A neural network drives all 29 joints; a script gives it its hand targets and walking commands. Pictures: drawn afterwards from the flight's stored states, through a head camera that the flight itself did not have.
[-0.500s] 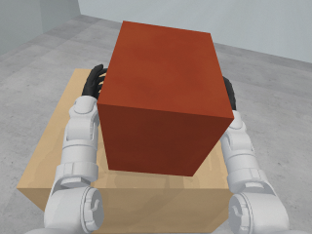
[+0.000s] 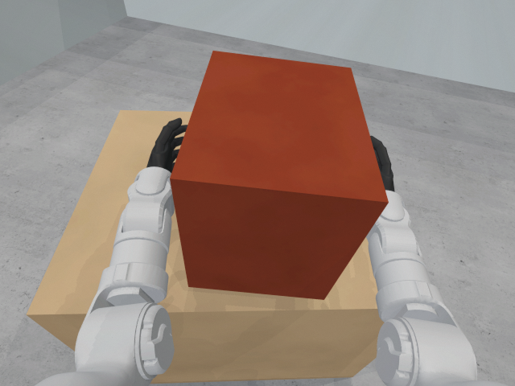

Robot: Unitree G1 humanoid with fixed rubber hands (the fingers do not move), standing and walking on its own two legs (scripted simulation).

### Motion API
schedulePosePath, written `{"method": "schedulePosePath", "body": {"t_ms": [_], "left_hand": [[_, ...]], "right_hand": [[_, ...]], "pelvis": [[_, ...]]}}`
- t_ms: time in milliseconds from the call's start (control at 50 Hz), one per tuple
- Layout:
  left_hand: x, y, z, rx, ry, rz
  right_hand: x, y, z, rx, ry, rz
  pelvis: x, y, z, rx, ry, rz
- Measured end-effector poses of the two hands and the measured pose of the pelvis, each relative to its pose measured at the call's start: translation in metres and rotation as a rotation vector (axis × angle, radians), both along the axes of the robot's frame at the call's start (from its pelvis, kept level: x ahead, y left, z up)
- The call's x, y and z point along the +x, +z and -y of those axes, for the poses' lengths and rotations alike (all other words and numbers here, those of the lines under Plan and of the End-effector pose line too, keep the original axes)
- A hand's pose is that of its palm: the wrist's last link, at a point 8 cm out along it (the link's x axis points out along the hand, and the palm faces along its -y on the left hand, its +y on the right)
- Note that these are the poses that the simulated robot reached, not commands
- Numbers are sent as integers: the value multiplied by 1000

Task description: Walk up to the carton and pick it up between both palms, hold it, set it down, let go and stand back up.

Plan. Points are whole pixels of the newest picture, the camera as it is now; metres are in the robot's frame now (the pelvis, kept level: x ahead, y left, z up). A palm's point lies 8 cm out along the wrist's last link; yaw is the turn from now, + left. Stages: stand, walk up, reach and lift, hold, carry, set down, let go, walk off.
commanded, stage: set down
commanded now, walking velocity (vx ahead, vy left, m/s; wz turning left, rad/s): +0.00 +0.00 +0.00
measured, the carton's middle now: (269, 177) +0.44 -0.06 +0.07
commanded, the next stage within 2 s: none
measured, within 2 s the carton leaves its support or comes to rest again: rests again in 1.90 s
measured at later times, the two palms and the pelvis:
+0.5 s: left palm (169, 174) +0.42 +0.11 +0.10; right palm (373, 193) +0.37 -0.22 +0.09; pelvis +0.01 +0.00 +0.00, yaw +0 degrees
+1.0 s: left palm (169, 185) +0.42 +0.12 +0.08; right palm (369, 202) +0.36 -0.22 +0.07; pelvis +0.01 +0.00 +0.00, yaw -1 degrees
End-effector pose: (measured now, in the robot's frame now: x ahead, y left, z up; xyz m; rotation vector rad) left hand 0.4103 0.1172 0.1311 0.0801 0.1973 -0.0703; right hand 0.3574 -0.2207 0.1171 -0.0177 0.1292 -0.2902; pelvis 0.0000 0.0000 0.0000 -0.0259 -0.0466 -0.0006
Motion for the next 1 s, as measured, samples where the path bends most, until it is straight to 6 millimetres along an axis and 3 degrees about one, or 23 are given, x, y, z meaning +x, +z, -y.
{"method": "schedulePosePath", "body": {"t_ms": [500, 1000], "left_hand": [[14, -29, 5, 1, -13, -51], [11, -50, 2, 6, -13, -71]], "right_hand": [[8, -24, 4, 0, -11, -46], [5, -43, 1, -7, -5, -64]], "pelvis": [[9, 0, -1, -1, -8, -58], [6, 0, -2, 0, -12, -86]]}}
